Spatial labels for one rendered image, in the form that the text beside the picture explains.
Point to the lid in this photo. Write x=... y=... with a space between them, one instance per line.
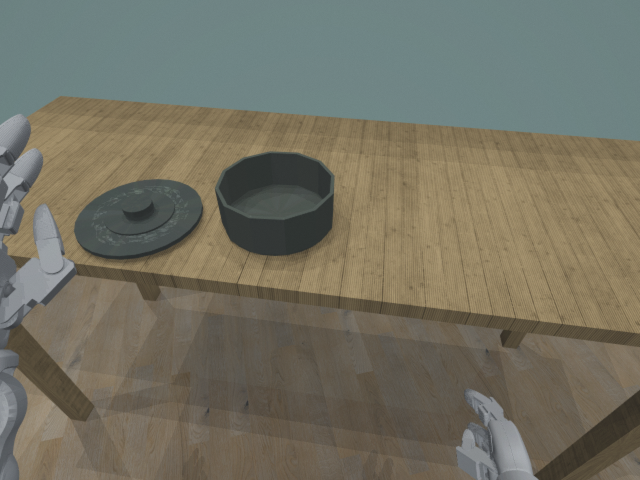
x=103 y=230

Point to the pot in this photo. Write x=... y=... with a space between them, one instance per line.
x=276 y=203

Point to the robot right hand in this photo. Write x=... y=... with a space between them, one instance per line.
x=502 y=446

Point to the table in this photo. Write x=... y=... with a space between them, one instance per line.
x=524 y=232

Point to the left robot forearm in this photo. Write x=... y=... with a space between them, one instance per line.
x=13 y=407

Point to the knob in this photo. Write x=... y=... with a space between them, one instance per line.
x=137 y=206

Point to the robot left hand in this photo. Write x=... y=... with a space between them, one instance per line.
x=39 y=280

